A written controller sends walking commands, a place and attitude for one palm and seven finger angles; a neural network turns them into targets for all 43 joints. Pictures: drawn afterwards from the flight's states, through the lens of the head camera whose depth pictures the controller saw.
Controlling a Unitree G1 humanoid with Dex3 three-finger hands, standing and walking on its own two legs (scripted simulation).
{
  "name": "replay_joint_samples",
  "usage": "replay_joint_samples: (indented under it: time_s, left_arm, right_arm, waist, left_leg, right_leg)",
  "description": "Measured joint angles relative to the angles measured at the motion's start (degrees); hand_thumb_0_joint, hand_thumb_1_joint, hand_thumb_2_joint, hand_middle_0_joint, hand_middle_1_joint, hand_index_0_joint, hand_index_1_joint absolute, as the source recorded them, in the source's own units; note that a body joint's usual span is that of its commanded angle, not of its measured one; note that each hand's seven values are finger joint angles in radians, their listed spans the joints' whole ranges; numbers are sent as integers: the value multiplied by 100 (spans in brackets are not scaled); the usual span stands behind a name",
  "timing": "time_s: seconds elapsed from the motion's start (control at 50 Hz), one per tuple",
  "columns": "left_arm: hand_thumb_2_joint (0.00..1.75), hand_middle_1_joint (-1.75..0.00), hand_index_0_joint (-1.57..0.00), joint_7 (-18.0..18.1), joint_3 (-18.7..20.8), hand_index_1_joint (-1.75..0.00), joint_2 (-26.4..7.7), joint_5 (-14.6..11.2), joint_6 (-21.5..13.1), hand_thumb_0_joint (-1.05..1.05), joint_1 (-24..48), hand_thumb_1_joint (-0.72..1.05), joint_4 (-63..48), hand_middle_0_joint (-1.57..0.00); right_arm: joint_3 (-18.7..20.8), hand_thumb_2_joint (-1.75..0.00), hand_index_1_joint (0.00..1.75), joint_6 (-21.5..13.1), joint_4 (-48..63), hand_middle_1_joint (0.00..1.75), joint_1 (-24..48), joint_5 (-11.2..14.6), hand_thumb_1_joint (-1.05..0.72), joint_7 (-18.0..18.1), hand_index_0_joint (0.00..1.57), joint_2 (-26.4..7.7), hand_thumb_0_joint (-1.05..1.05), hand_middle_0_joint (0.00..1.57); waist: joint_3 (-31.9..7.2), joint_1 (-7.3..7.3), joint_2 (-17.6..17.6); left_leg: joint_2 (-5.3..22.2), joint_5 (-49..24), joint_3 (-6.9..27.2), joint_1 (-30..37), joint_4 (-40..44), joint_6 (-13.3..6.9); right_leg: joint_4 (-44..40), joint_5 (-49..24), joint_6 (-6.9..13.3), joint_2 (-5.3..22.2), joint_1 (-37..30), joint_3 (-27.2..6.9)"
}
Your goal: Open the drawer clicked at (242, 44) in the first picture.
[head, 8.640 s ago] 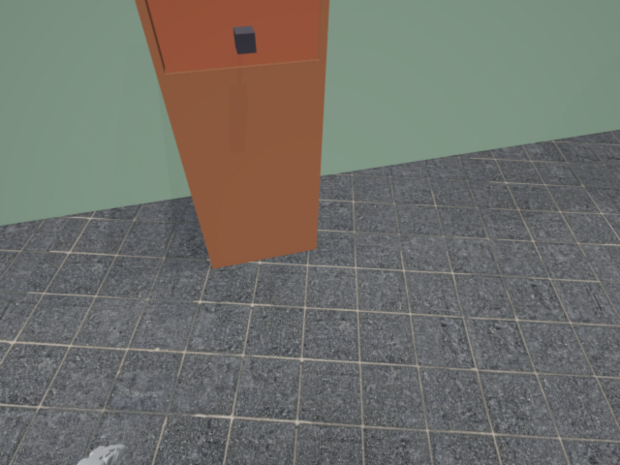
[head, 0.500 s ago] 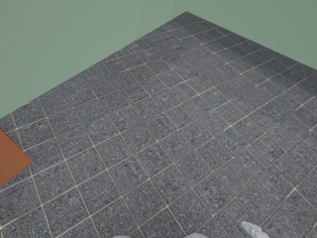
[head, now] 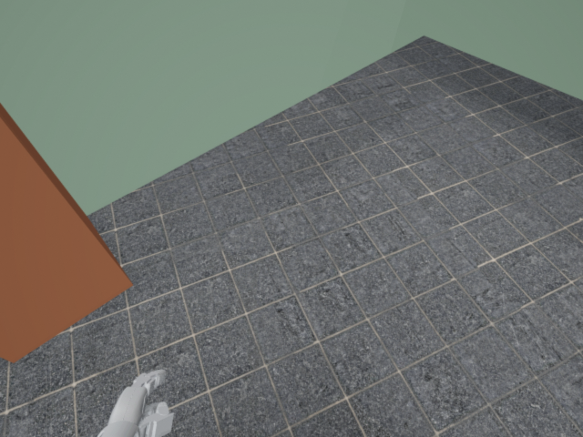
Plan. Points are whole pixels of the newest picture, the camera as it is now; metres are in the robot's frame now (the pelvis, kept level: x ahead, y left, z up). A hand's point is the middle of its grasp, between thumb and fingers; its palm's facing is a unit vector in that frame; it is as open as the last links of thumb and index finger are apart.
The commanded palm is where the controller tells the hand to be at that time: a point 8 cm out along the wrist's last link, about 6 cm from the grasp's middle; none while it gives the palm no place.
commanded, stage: turn to face it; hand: left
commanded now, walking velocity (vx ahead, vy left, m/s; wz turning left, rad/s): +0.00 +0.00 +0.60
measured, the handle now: out of the picture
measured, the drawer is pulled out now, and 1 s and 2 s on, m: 0.00 0.00 0.00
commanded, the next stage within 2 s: take the last steps up to it in 1.08 s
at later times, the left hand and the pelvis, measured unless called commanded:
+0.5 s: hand out of the picture -0.07 +0.21 -0.18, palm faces +0.38 -0.89 -0.26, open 7.4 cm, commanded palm none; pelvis -0.02 +0.01 -0.01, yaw +20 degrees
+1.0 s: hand out of the picture -0.02 +0.27 -0.15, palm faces +0.55 -0.80 -0.23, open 7.4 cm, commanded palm none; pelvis -0.01 +0.03 +0.01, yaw +32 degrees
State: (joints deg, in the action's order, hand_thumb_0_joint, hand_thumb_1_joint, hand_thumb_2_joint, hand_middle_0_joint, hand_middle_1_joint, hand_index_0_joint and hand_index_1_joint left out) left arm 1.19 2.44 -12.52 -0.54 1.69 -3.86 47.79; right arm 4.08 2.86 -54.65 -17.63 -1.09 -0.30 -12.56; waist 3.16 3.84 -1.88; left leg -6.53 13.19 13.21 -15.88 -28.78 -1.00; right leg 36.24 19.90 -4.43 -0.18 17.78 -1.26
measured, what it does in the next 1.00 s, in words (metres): steps on the spot, turning left: right foot, then left foot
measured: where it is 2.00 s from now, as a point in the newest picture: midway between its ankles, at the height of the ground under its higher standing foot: outside the picture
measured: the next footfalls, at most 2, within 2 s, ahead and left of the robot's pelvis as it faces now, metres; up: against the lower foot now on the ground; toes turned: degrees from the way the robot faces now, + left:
right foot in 0.02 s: +0.04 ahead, -0.12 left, +0.00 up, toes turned +2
left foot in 0.52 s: -0.02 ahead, +0.12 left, +0.00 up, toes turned +27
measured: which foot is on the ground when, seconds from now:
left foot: down 0.00-0.02, up 0.04-0.50, down 0.52-1.00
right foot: up 0.00-0.00, down 0.02-0.52, up 0.54-1.00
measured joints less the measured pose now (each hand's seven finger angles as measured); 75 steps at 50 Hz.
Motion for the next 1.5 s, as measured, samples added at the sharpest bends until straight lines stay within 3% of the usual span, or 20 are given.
replay_joint_samples:
  time_s: [0.02, 0.1, 0.18, 0.26, 0.38, 0.48, 0.52, 0.54, 0.58, 0.66, 0.76, 0.96, 1.06, 1.12, 1.14, 1.18, 1.22, 1.28, 1.34, 1.5]
  left_arm:
    - [90, -30, -20, 0, -24, -30, -10, 2, -55, 1, -42, 90, -52, -20]
    - [90, -30, -20, 39, -110, -30, 129, 76, -96, 0, -195, 90, 1, -21]
    - [90, -30, -20, 18, -130, -30, 217, 81, -78, 1, -461, 90, 108, -21]
    - [90, -30, -20, 10, -125, -30, 253, 101, -110, 1, -686, 90, 197, -21]
    - [90, -30, -20, 1, -89, -30, 205, 162, -116, 1, -1004, 90, 341, -21]
    - [90, -30, -20, -14, -1, -30, -8, 201, -59, 1, -1212, 90, 462, -21]
    - [90, -30, -20, -25, 51, -30, -127, 177, -23, 1, -1305, 90, 505, -21]
    - [90, -30, -20, -34, 87, -30, -204, 148, 14, 1, -1323, 90, 537, -21]
    - [90, -30, -20, -11, 136, -30, -340, 124, 160, 1, -1252, 90, 624, -21]
    - [90, -30, -20, -4, 177, -30, -408, 127, 267, 1, -1082, 91, 708, -20]
    - [90, -30, -20, -60, 161, -30, -373, 128, 148, 1, -833, 91, 562, -20]
    - [90, -30, -20, -13, 90, -30, -181, 96, 149, 1, -492, 91, 488, -20]
    - [90, -30, -20, 2, 14, -30, 8, 53, 93, 1, -354, 91, 459, -20]
    - [90, -30, -20, 5, -40, -30, 112, 29, -22, 1, -348, 91, 428, -20]
    - [90, -30, -20, 10, -58, -30, 135, 36, -87, 1, -373, 90, 423, -20]
    - [90, -30, -20, 27, -104, -30, 254, 79, -175, 0, -400, 90, 487, -20]
    - [90, -30, -20, 24, -144, -30, 342, 92, -193, 0, -486, 90, 525, -20]
    - [90, -30, -20, 6, -146, -30, 442, 90, -206, 0, -681, 90, 627, -21]
    - [90, -30, -20, 19, -88, -30, 484, 92, -284, 0, -961, 91, 757, -21]
    - [90, -30, -20, -8, -55, -30, 424, 175, -447, 0, -1916, 92, 1255, -20]
  right_arm:
    - [20, -90, 30, 8, 0, 30, -56, 25, -90, -8, 21, -16, 0, 21]
    - [157, -90, 30, 109, -32, 30, 6, 27, -91, -15, 21, -187, 0, 20]
    - [226, -90, 30, 171, -43, 30, 76, -1, -91, -107, 20, -339, 0, 20]
    - [233, -90, 30, 228, -63, 30, 191, -6, -91, -148, 20, -411, 0, 20]
    - [184, -90, 30, 275, -65, 30, 570, 8, -91, -157, 20, -420, 0, 20]
    - [71, -90, 30, 160, 98, 30, 992, 58, -91, -156, 20, -341, 0, 20]
    - [21, -90, 30, 58, 224, 30, 1092, 62, -91, -167, 20, -325, 0, 20]
    - [11, -90, 30, -19, 272, 30, 1149, 52, -91, -167, 20, -298, 0, 20]
    - [-44, -90, 30, -123, 338, 30, 1246, 69, -91, -155, 20, -211, 0, 20]
    - [-148, -90, 30, -184, 394, 30, 1206, 47, -91, -45, 20, -80, 0, 20]
    - [-225, -90, 30, -203, 327, 30, 1014, 60, -91, -5, 21, 49, 0, 20]
    - [-219, -90, 30, -177, 61, 30, 400, 14, -90, 24, 21, 272, 0, 21]
    - [-169, -90, 30, -129, -129, 30, 158, -16, -90, 57, 21, 232, 0, 21]
    - [-132, -90, 30, -106, -244, 30, 35, 6, -90, 61, 21, 179, 0, 20]
    - [-118, -90, 30, -106, -277, 30, -10, 31, -90, 56, 21, 161, 0, 20]
    - [-64, -90, 30, -54, -356, 30, 15, 64, -91, 60, 21, 80, 0, 20]
    - [-7, -90, 30, 24, -385, 30, 10, 51, -91, 74, 21, 33, 0, 20]
    - [53, -90, 30, 78, -468, 30, -1, 4, -91, 13, 20, -40, 0, 20]
    - [95, -90, 30, 76, -538, 30, -33, -46, -91, -61, 20, -89, 0, 20]
    - [94, -90, 30, 5, -621, 30, 167, -75, -91, -133, 20, -87, 0, 20]
  waist:
    - [-47, -25, 28]
    - [15, -2, -145]
    - [7, -24, -148]
    - [33, -100, -95]
    - [148, -309, 41]
    - [266, -526, 256]
    - [247, -577, 336]
    - [246, -587, 421]
    - [307, -654, 556]
    - [250, -631, 465]
    - [162, -592, 383]
    - [-43, -328, 315]
    - [-44, -170, 154]
    - [-77, -148, 82]
    - [-105, -165, 74]
    - [-65, -157, -90]
    - [-66, -122, -131]
    - [-121, -175, -160]
    - [-234, -258, -172]
    - [-416, -577, -51]
  left_leg:
    - [-79, 70, 29, -97, -157, 56]
    - [22, 1346, -477, -887, -2324, 299]
    - [386, 917, -937, -1336, -3811, 466]
    - [693, 627, -1024, -1403, -4098, 592]
    - [902, 901, -1227, -1095, -3298, 637]
    - [871, 1112, -1645, -520, -1788, 504]
    - [809, 605, -1790, -139, -861, 414]
    - [727, 584, -1816, -89, -693, 139]
    - [624, 713, -1773, -158, -879, -157]
    - [624, 527, -1516, 82, -476, -227]
    - [525, 154, -1249, 419, 179, -289]
    - [279, 6, -916, 580, 449, -288]
    - [241, 51, -761, 457, 301, -171]
    - [192, 144, -693, 301, 77, -49]
    - [161, 222, -684, 208, -88, 4]
    - [221, 907, -714, -76, -835, 129]
    - [232, 1404, -834, -431, -1888, 216]
    - [438, 1129, -1020, -796, -3076, 294]
    - [710, 610, -1098, -956, -3513, 351]
    - [1151, 130, -1327, -907, -2821, 404]
  right_leg:
    - [-551, -320, 55, 47, -250, 0]
    - [-539, -293, 521, 130, -398, 303]
    - [-788, -340, 559, 331, -681, 580]
    - [-848, -323, 545, 489, -802, 897]
    - [-743, -223, 457, 712, -799, 1336]
    - [-391, -38, 276, 948, -648, 1648]
    - [-38, 149, 155, 1076, -515, 1769]
    - [333, 274, 123, 1175, -344, 1688]
    - [1408, 1048, 45, 1090, 109, 1106]
    - [2841, 904, -41, 763, 759, 570]
    - [3152, 165, -142, 668, 1118, 276]
    - [2171, 220, -181, 469, 809, 184]
    - [1012, 430, -48, 255, 308, 235]
    - [-147, -189, 40, 159, -198, 284]
    - [-551, -332, 196, 162, -392, 311]
    - [-511, -277, 529, 95, -401, 419]
    - [-530, -285, 657, 165, -485, 550]
    - [-782, -394, 682, 229, -706, 698]
    - [-1056, -498, 675, 255, -896, 837]
    - [-1569, -661, 610, 311, -1212, 1003]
